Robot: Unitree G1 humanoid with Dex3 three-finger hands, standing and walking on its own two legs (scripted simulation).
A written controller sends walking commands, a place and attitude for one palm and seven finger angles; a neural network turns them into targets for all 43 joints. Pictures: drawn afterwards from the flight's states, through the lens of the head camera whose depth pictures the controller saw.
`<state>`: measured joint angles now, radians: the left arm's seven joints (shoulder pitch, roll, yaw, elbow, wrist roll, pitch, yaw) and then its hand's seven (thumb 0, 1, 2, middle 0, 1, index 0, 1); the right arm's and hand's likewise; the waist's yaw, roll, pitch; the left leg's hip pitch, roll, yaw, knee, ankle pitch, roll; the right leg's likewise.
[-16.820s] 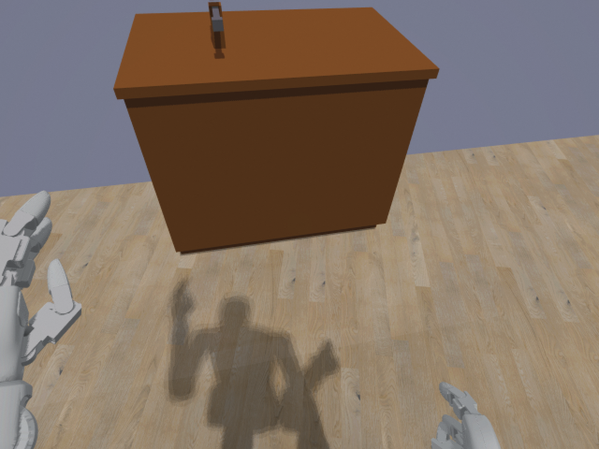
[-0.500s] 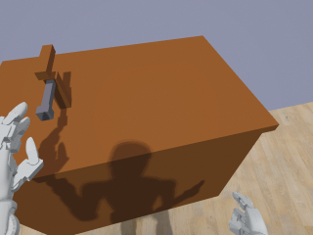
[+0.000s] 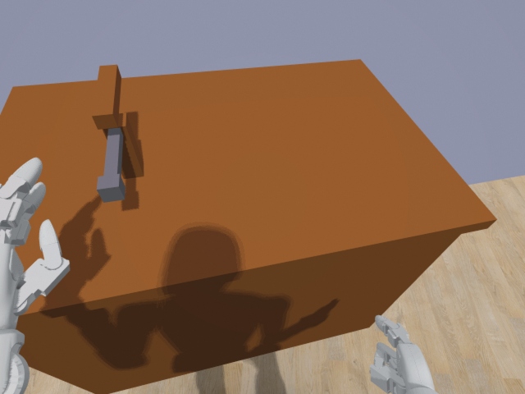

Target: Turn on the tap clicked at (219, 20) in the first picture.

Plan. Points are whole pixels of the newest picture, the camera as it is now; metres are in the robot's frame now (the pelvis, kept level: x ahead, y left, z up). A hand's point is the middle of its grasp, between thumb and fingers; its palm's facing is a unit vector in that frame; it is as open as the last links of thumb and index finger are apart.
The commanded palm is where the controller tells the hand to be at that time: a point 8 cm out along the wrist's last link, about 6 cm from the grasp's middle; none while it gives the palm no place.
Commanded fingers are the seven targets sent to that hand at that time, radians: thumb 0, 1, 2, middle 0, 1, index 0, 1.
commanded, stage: come to a stop and stand still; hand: left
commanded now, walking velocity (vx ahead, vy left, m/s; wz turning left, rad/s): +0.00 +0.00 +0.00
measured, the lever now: (111, 188) +0.34 +0.25 +0.13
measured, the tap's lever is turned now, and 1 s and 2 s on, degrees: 0 0 0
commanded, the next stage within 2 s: look again from close up in 0.16 s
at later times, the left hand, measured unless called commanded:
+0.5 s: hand (85, 247) +0.23 +0.22 +0.17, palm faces +0.30 -0.86 -0.41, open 7.4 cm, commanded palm +0.16 +0.27 +0.17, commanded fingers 0.00 0.90 0.90 -0.20 -0.30 -0.20 -0.30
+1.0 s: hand (85, 252) +0.23 +0.23 +0.15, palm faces +0.32 -0.87 -0.36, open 7.4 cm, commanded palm +0.16 +0.26 +0.17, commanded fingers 0.00 0.90 0.90 -0.20 -0.30 -0.20 -0.30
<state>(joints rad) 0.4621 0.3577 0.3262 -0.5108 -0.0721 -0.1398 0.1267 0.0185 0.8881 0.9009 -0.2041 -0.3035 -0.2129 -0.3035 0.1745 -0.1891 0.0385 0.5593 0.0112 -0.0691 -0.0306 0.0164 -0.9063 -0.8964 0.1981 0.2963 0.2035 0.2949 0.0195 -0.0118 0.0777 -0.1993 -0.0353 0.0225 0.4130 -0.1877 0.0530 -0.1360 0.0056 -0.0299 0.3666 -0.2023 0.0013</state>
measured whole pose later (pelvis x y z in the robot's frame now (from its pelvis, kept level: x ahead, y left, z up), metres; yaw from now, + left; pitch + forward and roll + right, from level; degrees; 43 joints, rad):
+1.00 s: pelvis -0.01 -0.01 +0.00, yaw -2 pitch -1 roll -1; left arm 0.37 0.38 0.35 -0.44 -0.05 -0.18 0.07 0.02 0.89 0.90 -0.20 -0.30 -0.21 -0.30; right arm 0.19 -0.16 0.05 0.53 0.02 -0.10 0.01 0.02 -0.91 -0.90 0.20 0.30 0.20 0.29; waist 0.02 -0.03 0.07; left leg -0.24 0.00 0.04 0.47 -0.21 0.03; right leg -0.19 0.04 -0.01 0.43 -0.22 -0.02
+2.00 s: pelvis -0.01 +0.01 +0.00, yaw -2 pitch -2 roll -1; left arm 0.36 0.36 0.37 -0.45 -0.03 -0.20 0.10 0.02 0.89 0.90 -0.21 -0.30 -0.21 -0.30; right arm 0.21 -0.20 0.04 0.58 0.01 -0.13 -0.01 0.02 -0.91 -0.90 0.20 0.30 0.20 0.29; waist 0.04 -0.03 0.08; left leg -0.24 -0.02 0.06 0.48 -0.22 0.07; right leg -0.18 0.01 0.00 0.43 -0.22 0.01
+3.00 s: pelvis +0.00 -0.01 +0.00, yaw -2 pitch -2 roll -1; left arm 0.40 0.37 0.34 -0.44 -0.05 -0.17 0.10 0.02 0.89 0.90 -0.21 -0.30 -0.21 -0.30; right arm 0.20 -0.19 0.03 0.56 0.02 -0.08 -0.03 0.02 -0.91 -0.90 0.20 0.30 0.20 0.29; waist 0.03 -0.02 0.05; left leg -0.20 -0.02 0.05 0.41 -0.19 0.04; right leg -0.16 0.02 -0.01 0.39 -0.20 -0.01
